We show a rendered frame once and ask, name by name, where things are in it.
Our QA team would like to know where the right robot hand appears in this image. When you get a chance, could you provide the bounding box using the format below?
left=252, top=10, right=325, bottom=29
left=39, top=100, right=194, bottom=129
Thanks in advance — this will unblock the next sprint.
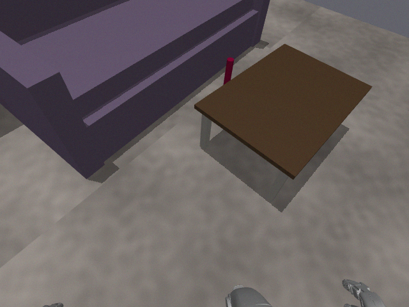
left=342, top=279, right=386, bottom=307

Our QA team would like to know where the coffee table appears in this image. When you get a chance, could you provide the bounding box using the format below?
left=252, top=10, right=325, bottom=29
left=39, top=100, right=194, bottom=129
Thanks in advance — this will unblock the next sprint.
left=194, top=44, right=372, bottom=203

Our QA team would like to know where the sofa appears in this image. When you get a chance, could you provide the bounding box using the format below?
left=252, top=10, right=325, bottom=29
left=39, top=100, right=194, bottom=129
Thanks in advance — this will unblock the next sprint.
left=0, top=0, right=270, bottom=179

